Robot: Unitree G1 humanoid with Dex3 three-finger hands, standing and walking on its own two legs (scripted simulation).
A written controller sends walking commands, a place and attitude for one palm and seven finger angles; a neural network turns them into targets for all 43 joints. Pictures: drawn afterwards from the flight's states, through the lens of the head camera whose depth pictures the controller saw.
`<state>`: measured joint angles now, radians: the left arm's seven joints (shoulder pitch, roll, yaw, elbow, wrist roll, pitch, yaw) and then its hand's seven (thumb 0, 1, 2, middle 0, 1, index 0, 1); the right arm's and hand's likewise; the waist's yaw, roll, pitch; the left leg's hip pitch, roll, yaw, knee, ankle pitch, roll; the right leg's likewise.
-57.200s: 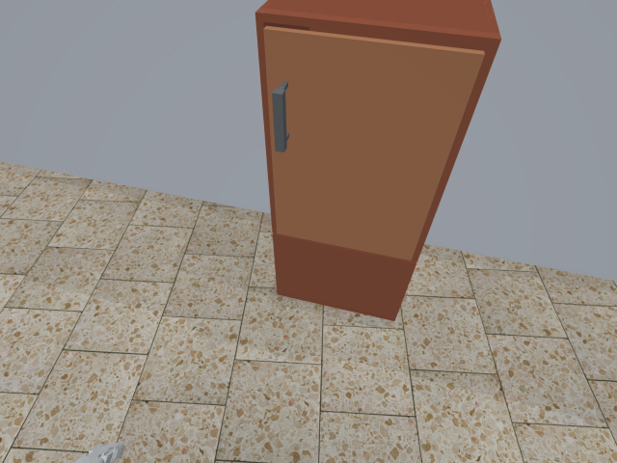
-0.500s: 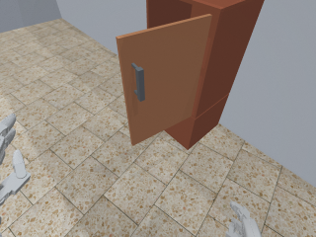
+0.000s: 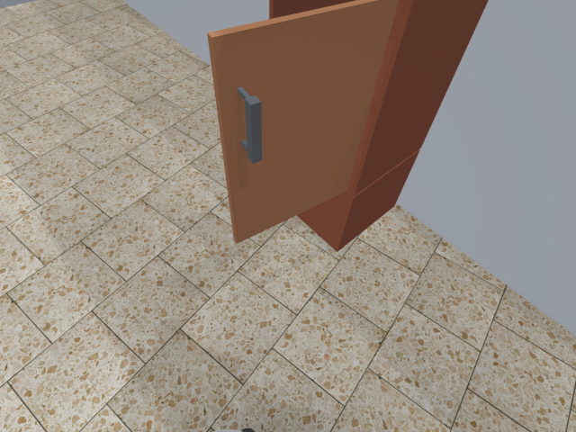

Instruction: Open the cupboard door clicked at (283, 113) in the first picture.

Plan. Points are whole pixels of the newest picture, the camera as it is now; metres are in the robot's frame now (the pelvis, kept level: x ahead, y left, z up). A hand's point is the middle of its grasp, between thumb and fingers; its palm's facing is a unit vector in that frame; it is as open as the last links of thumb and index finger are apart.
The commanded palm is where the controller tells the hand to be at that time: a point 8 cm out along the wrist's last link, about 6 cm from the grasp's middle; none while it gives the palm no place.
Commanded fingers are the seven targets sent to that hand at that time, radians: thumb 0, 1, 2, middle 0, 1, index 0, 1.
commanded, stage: let the arm hang, fingers relaxed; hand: left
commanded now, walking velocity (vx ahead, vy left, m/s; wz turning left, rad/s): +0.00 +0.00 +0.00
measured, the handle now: (248, 126) +0.64 +0.12 +0.04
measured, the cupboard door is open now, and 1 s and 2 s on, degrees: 81 81 81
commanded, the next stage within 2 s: look to check the result in 0.62 s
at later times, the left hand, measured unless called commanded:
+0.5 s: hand out of the picture +0.08 +0.23 -0.15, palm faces -0.02 -0.94 -0.34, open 7.4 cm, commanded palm none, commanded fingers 0.00 0.90 0.90 -0.20 -0.30 -0.20 -0.30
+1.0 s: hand out of the picture +0.10 +0.21 -0.15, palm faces -0.04 -0.94 -0.34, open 7.4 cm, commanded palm none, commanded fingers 0.00 0.90 0.90 -0.20 -0.30 -0.20 -0.30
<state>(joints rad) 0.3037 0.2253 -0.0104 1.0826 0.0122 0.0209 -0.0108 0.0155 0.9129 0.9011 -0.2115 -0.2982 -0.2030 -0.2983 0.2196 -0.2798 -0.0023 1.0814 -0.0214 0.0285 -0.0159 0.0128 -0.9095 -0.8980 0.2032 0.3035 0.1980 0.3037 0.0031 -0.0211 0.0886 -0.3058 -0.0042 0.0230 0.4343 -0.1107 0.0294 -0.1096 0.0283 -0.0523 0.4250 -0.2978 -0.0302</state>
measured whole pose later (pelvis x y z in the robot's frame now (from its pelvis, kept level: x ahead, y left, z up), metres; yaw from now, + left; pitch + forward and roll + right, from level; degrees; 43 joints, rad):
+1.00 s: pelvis +0.04 -0.02 +0.01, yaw -2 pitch -2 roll +1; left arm 0.15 0.29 0.02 1.14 0.01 -0.01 0.01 0.01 0.90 0.90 -0.21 -0.30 -0.20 -0.30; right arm 0.12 -0.31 0.00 1.14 -0.02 0.01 -0.02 0.01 -0.91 -0.90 0.20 0.30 0.20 0.30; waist -0.01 0.02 0.06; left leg -0.18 0.02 0.05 0.33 -0.12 -0.01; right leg 0.02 0.05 -0.01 0.29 -0.28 -0.05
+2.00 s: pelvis +0.04 -0.03 +0.01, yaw -2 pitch -2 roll +1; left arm 0.20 0.24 0.01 1.14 0.01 -0.01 0.03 0.01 0.90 0.90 -0.21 -0.30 -0.20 -0.30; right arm 0.15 -0.25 0.00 1.14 -0.02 0.01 -0.03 0.01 -0.91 -0.90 0.20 0.30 0.20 0.30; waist -0.01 0.00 0.06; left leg -0.17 0.02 0.06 0.35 -0.15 -0.01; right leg 0.03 0.05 -0.01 0.29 -0.29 -0.06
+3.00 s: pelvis +0.04 -0.02 +0.01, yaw -2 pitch -2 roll +1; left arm 0.19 0.26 0.01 1.14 0.01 -0.01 0.02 0.01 0.90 0.90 -0.21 -0.30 -0.20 -0.30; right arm 0.14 -0.26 0.00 1.15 -0.02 0.01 -0.03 0.01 -0.91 -0.90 0.20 0.30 0.20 0.30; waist 0.00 0.00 0.06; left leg -0.18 0.01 0.06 0.33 -0.12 0.00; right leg 0.02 0.04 -0.01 0.28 -0.27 -0.05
